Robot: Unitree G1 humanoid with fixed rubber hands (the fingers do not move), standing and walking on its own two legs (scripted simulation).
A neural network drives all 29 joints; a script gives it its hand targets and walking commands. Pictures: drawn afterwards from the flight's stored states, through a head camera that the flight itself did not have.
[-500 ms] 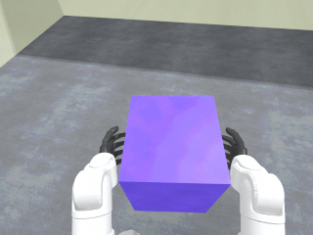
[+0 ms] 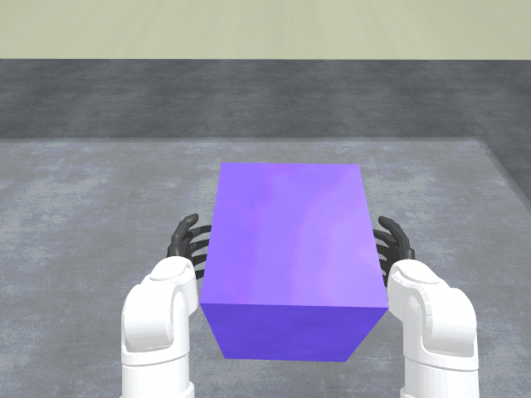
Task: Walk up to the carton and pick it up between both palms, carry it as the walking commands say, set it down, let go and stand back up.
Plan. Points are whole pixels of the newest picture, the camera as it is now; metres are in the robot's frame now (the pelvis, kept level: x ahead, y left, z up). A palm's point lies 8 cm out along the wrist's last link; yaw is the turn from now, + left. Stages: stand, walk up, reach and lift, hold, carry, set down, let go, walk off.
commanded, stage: carry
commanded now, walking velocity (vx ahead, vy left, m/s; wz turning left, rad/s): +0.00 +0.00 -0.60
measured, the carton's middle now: (287, 268) +0.31 +0.01 +0.03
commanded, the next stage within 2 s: none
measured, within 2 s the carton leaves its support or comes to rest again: neither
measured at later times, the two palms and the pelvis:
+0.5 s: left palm (271, 278) +0.27 +0.03 +0.08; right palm (512, 347) +0.19 -0.25 +0.08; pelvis -0.04 -0.03 +0.00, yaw -16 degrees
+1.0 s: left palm (383, 329) +0.21 -0.11 +0.06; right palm out of the picture +0.03 -0.34 +0.05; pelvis -0.09 -0.06 -0.01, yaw -35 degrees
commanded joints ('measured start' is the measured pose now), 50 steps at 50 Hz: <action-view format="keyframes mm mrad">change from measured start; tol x32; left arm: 1 -419 -936 -736 -26 -425 2 -265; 50 -395 -980 -683 -46 -400 -44 -276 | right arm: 1 -358 906 649 -24 374 5 256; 50 -524 980 767 -124 458 -21 259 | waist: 1 -45 277 -246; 6 4 -386 -316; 26 -25 -137 -316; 28 -39 295 -234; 42 -39 272 -252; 46 4 -405 -338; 50 -13 -168 -336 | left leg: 1 230 204 -110 -62 550 80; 4 54 158 -22 187 356 -38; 6 -346 -23 -52 491 -402 -120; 25 55 -196 -114 -89 -76 -29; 28 316 346 -588 -332 63 151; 42 222 210 -98 -19 552 61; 46 -349 -26 -31 468 -404 -118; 50 -332 -30 -179 553 -213 -91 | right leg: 1 18 42 -74 -172 -11 -15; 4 321 -47 32 -497 277 -40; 7 566 -326 411 -371 1243 -242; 25 230 -136 410 -470 422 -150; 28 -249 107 97 -29 -117 -17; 32 -149 -17 87 336 23 19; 42 45 37 -77 -253 15 -11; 47 585 -332 411 -339 1380 -215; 50 446 -233 308 -424 745 -173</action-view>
